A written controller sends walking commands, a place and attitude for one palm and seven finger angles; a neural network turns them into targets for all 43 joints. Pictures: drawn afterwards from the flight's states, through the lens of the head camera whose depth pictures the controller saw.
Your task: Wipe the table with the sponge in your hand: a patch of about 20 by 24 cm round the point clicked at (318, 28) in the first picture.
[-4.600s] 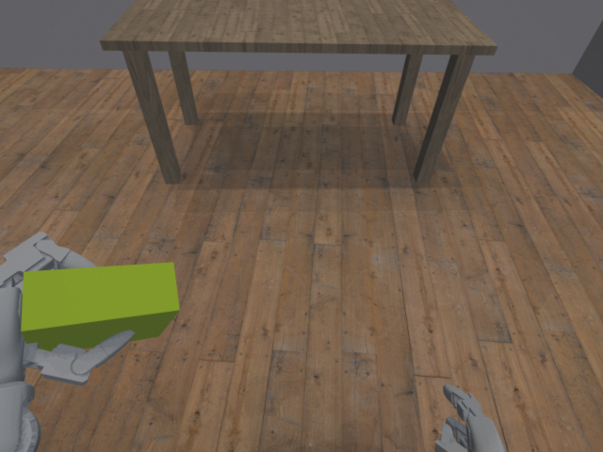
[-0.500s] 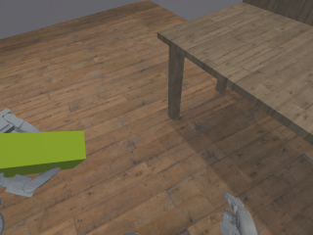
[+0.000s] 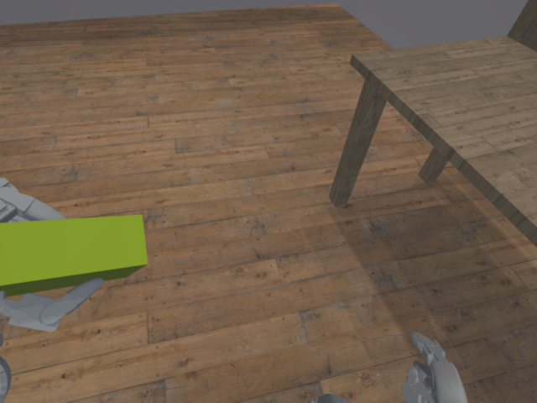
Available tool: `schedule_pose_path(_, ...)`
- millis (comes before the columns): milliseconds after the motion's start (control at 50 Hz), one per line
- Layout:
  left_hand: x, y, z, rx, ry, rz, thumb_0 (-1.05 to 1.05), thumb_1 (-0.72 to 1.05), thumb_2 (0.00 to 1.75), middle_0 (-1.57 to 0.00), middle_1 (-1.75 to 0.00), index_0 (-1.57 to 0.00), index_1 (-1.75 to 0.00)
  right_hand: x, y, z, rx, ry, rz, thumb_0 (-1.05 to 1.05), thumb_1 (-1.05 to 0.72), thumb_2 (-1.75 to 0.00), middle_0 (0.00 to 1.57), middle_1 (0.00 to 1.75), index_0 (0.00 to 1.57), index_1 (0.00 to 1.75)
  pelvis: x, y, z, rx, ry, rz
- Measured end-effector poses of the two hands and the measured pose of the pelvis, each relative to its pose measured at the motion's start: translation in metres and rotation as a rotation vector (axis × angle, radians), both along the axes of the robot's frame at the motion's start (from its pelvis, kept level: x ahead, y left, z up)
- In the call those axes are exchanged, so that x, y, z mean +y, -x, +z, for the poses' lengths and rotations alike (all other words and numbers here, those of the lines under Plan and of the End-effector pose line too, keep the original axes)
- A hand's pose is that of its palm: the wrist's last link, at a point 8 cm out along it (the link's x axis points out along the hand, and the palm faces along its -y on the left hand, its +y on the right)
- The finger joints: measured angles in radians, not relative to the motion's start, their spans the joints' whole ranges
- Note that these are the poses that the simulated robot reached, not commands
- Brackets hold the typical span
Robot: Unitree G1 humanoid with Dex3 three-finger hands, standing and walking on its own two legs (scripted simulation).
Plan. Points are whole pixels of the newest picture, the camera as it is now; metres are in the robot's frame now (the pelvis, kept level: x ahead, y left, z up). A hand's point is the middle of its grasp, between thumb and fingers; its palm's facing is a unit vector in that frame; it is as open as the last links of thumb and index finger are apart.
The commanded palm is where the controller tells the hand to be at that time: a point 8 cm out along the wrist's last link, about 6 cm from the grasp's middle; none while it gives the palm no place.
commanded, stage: walk to a spot facing it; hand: left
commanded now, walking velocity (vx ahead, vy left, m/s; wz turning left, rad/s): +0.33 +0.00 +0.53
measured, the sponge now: (92, 254) +0.23 +0.21 +0.17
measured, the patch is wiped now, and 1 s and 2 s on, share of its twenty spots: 0.00 0.00 0.00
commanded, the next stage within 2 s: turn to face it in 1.36 s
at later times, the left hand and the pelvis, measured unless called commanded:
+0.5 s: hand (27, 324) +0.15 +0.23 +0.18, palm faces +0.56 -0.71 -0.43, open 9.5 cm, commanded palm +0.09 +0.27 +0.19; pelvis +0.01 -0.04 +0.01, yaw +15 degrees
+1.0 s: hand out of the picture +0.21 +0.33 +0.21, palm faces +0.67 -0.59 -0.46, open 9.5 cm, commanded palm +0.13 +0.35 +0.19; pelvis +0.10 +0.03 +0.01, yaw +24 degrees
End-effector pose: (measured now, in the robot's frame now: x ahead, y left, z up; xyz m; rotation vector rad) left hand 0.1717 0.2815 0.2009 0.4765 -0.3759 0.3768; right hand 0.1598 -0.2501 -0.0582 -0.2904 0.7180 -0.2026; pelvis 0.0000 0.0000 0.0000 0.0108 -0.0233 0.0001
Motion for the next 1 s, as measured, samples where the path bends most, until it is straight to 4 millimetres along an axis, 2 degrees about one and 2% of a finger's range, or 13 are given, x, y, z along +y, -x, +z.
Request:
schedule_pose_path(120,0.01,0.036,0.01,-0.002,0.013,0.056,0.0,-0.44,1.0,-0.82,-1.34,-0.81,-1.35,0.057,0.009,0.001,0.038,-0.132,0.137,0.02,-0.9,-0.9,0.2,0.3,0.2,0.3,-0.002,0.009,0.016,0.001,0.061,0.096)
schedule_pose_path(220,0.008,0.061,0.018,0.013,0.004,0.121,0.0,-0.44,1.0,-0.82,-1.34,-0.81,-1.35,0.075,0.006,-0.004,0.057,-0.181,0.216,0.02,-0.9,-0.9,0.21,0.3,0.21,0.3,-0.008,0.012,0.021,0.012,0.07,0.131)
schedule_pose_path(300,0.004,0.067,0.013,0.061,-0.01,0.196,0.0,-0.44,1.0,-0.82,-1.34,-0.81,-1.35,0.068,-0.005,-0.014,0.062,-0.192,0.258,0.02,-0.9,-0.9,0.21,0.3,0.21,0.3,-0.021,0.011,0.017,0.017,0.053,0.154)
schedule_pose_path(400,-0.014,0.064,-0.004,0.104,0.001,0.242,0.0,-0.44,1.0,-0.82,-1.35,-0.81,-1.35,0.042,-0.026,-0.035,0.08,-0.166,0.297,0.01,-0.9,-0.9,0.21,0.3,0.21,0.3,-0.039,0.01,0.003,0.013,0.021,0.22)
schedule_pose_path(480,-0.021,0.065,-0.007,0.146,0.029,0.248,0.0,-0.44,1.0,-0.82,-1.34,-0.81,-1.35,0.017,-0.041,-0.031,0.124,-0.11,0.28,0.02,-0.9,-0.9,0.2,0.3,0.21,0.3,-0.042,-0.002,0.011,0.012,-0.008,0.257)
schedule_pose_path(560,-0.014,0.066,-0.004,0.207,-0.006,0.278,0.0,-0.44,1.0,-0.82,-1.34,-0.81,-1.35,0.002,-0.059,-0.021,0.131,-0.055,0.258,0.02,-0.9,-0.9,0.2,0.3,0.2,0.3,-0.04,-0.015,0.017,0.022,-0.023,0.293)
schedule_pose_path(640,0.003,0.062,0.001,0.198,-0.034,0.332,0.0,-0.43,1.0,-0.82,-1.34,-0.81,-1.35,0.005,-0.08,-0.017,0.145,-0.01,0.282,0.02,-0.9,-0.9,0.2,0.3,0.2,0.3,-0.031,-0.028,0.018,0.032,-0.024,0.332)
schedule_pose_path(740,0.032,0.054,0.001,0.129,-0.027,0.388,0.0,-0.43,1.0,-0.82,-1.34,-0.81,-1.35,0.039,-0.111,-0.017,0.141,0.009,0.329,0.02,-0.9,-0.9,0.2,0.3,0.2,0.3,-0.008,-0.049,0.01,0.047,-0.02,0.356)
schedule_pose_path(800,0.05,0.043,-0.007,0.059,-0.036,0.381,0.0,-0.43,1.0,-0.82,-1.34,-0.81,-1.35,0.07,-0.134,-0.022,0.08,0.0,0.343,0.02,-0.9,-0.9,0.2,0.3,0.2,0.3,0.011,-0.06,-0.007,0.035,-0.016,0.36)
schedule_pose_path(860,0.063,0.027,-0.009,0.032,-0.039,0.363,0.0,-0.43,1.0,-0.82,-1.34,-0.81,-1.35,0.109,-0.15,-0.023,0.053,-0.064,0.376,0.02,-0.9,-0.9,0.2,0.3,0.2,0.3,0.019,-0.067,-0.008,0.007,-0.007,0.393)
schedule_pose_path(940,0.072,0.017,0.007,0.032,-0.075,0.35,0.0,-0.43,1.0,-0.82,-1.34,-0.81,-1.35,0.154,-0.161,-0.014,0.05,-0.157,0.443,0.02,-0.9,-0.9,0.2,0.3,0.2,0.3,0.024,-0.083,0.003,0.021,0.017,0.411)
schedule_pose_path(1000,0.069,0.018,0.026,0.024,-0.104,0.346,0.0,-0.43,1.0,-0.82,-1.34,-0.81,-1.35,0.176,-0.169,-0.007,0.051,-0.197,0.482,0.01,-0.9,-0.9,0.2,0.3,0.2,0.3,0.029,-0.097,0.012,0.035,0.036,0.411)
